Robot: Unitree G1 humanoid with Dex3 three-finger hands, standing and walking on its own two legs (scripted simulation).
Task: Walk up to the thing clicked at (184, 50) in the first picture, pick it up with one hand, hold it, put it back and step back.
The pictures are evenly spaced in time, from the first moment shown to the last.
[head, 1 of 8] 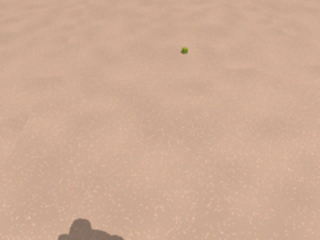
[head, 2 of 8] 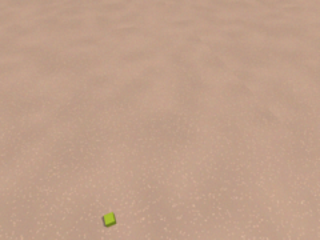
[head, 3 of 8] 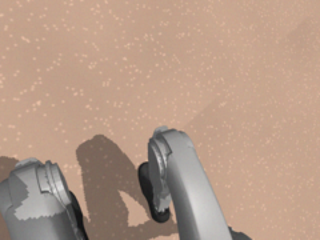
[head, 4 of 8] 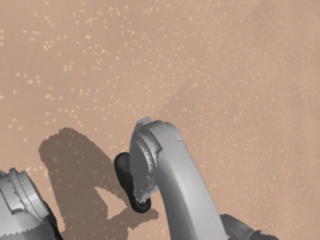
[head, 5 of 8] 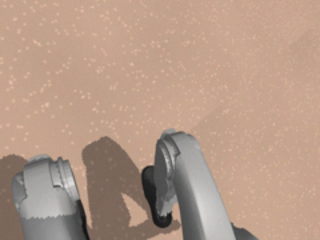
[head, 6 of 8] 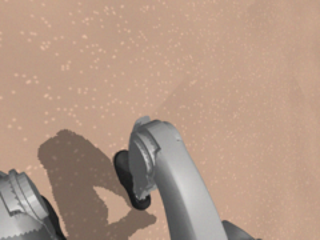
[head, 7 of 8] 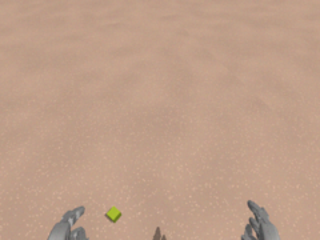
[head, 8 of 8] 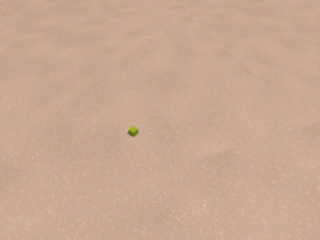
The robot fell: no
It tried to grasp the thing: yes
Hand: left
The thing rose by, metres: 0.12
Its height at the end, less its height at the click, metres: +0.00
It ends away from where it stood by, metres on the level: 0.05
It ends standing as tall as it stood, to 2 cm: yes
